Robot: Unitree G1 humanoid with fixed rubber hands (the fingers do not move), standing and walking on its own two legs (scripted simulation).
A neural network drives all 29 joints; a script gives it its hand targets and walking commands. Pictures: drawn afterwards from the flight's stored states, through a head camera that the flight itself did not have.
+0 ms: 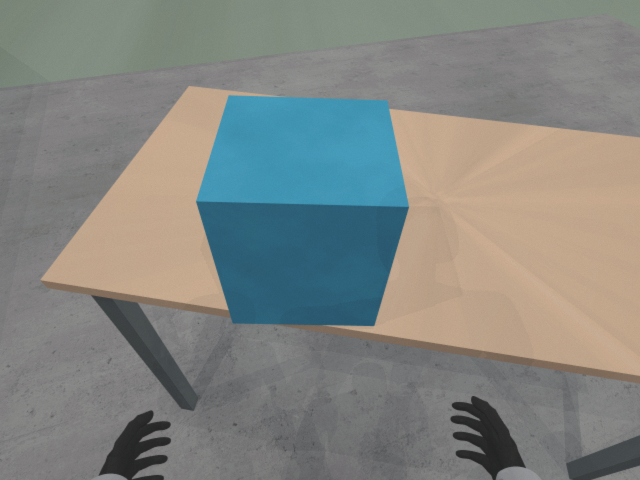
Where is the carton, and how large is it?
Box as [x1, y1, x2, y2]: [196, 95, 408, 325]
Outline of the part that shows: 229,95 196,202 232,322 373,325 408,208 387,101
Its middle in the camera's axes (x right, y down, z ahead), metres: -0.02 -0.03 +0.54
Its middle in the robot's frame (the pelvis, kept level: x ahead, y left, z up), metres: +0.44 +0.04 +0.08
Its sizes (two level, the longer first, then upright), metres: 0.210 0.200 0.250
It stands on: a table, 0.74 m high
